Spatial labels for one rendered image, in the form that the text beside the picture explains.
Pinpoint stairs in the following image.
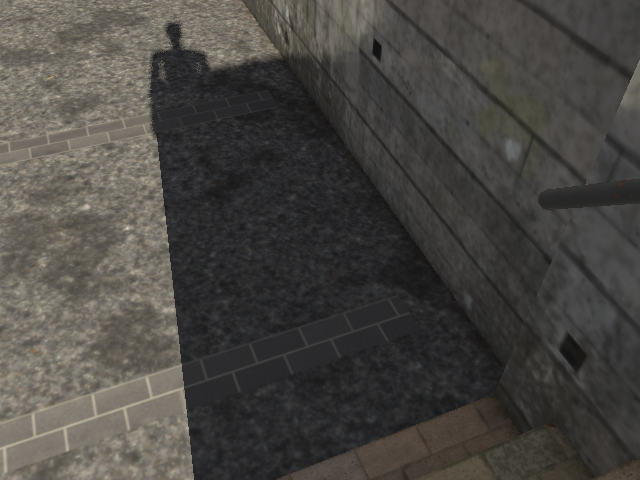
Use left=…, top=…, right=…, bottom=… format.
left=276, top=394, right=640, bottom=480

